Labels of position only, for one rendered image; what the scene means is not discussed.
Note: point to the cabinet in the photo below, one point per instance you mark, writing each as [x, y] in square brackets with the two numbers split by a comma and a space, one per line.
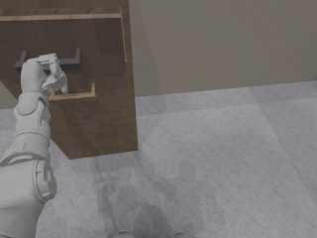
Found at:
[107, 125]

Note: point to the handle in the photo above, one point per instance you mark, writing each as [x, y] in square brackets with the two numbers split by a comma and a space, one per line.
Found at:
[71, 98]
[65, 64]

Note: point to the drawer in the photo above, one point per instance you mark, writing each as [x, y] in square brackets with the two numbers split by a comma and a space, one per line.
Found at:
[97, 31]

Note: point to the left robot upper arm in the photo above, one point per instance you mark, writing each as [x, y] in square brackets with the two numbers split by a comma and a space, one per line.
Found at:
[25, 188]

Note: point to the left robot shin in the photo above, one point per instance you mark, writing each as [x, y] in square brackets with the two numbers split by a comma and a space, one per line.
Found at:
[123, 232]

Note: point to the robot left hand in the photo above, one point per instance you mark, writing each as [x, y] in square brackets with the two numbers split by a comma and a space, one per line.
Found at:
[34, 79]

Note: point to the left robot forearm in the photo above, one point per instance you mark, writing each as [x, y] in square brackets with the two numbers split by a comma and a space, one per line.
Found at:
[32, 135]

